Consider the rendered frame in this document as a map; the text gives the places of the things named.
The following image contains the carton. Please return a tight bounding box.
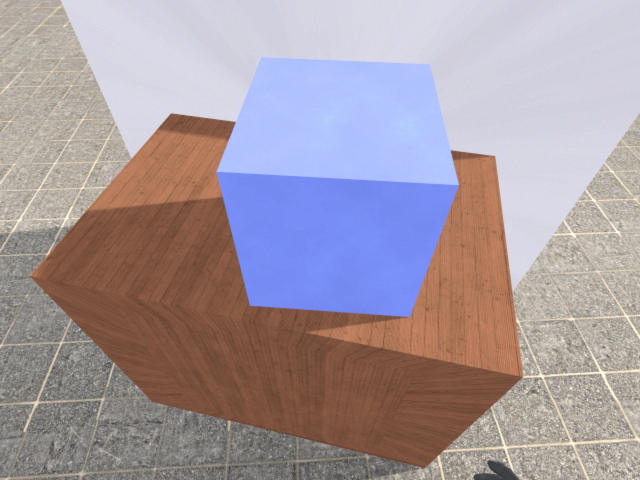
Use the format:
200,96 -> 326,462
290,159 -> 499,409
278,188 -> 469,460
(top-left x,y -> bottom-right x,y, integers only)
217,57 -> 459,317

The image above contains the robot right hand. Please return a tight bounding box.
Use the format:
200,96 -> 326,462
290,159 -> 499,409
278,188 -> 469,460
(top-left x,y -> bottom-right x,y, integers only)
474,460 -> 520,480

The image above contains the pedestal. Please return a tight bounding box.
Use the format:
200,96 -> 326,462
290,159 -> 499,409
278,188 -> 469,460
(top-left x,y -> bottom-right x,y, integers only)
30,113 -> 523,468

